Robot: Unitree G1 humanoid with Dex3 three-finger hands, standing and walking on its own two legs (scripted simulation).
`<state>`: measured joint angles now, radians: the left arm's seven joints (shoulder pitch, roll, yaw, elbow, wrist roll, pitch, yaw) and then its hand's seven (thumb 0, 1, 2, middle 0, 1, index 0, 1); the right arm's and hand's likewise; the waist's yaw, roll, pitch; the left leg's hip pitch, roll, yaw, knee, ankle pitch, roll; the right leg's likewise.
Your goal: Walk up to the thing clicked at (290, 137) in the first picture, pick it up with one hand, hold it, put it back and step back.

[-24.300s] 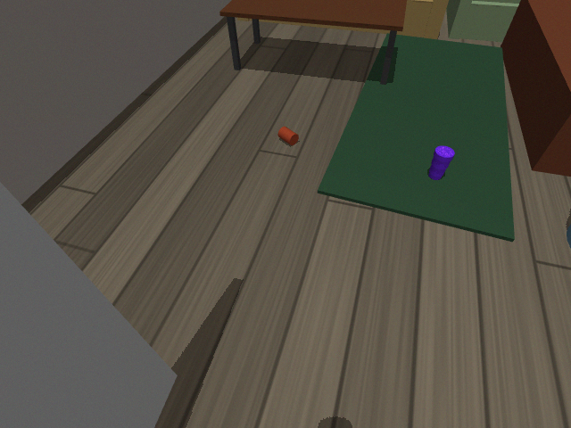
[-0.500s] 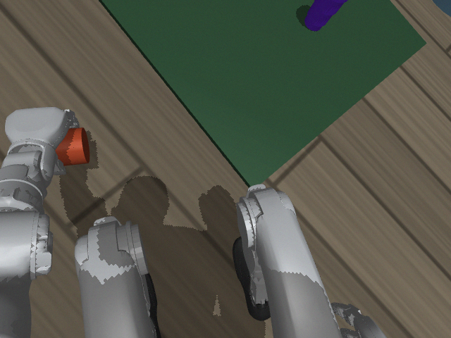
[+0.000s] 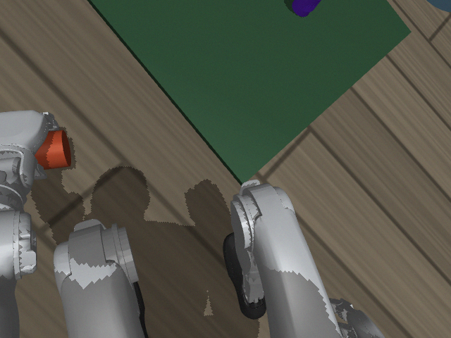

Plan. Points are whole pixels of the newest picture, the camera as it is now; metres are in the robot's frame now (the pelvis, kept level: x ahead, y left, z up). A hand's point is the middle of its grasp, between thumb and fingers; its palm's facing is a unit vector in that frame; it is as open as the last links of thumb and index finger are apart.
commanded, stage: rest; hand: left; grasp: from above
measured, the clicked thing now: (36, 151) +0.47 +0.27 -0.22
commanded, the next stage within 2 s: open in 1.12 s
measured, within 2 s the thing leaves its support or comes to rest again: rests again in 1.66 s
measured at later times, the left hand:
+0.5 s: hand (43, 153) +0.47 +0.26 -0.24, palm faces -0.48 -0.06 -0.88, open 9.6 cm
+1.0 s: hand (40, 154) +0.47 +0.27 -0.25, palm faces -0.47 -0.09 -0.88, open 9.5 cm
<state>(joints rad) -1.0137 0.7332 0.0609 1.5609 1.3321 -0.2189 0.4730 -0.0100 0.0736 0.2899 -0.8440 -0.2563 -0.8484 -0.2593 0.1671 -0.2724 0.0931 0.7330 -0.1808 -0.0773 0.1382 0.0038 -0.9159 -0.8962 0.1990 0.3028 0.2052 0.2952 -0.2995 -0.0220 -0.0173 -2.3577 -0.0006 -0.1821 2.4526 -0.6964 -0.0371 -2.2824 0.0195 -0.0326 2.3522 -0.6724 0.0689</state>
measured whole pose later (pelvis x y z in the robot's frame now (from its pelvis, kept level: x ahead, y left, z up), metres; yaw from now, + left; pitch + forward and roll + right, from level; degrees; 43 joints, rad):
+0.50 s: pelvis +0.01 +0.00 -0.01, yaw -2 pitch +33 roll -10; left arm -1.02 0.81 0.09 1.64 1.34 -0.23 0.55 -0.01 0.10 0.27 -0.84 -0.22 -0.85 -0.23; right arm 0.14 -0.29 0.16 0.73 -0.23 -0.12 0.19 0.00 -0.91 -0.89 0.20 0.30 0.21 0.30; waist -0.34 -0.06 0.05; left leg -2.37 0.00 -0.23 2.52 -0.74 -0.05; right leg -2.29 0.04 -0.06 2.39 -0.69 0.08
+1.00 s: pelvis +0.00 +0.01 -0.02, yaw -4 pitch +31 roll -13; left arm -1.04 0.88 0.12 1.70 1.34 -0.24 0.59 -0.01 0.13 0.15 -0.89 -0.13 -0.90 -0.13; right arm 0.13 -0.31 0.19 0.72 -0.27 -0.17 0.24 0.00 -0.91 -0.90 0.20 0.30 0.20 0.30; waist -0.36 -0.08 0.10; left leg -2.37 0.00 -0.25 2.55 -0.74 -0.03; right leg -2.27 0.04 -0.08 2.39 -0.68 0.08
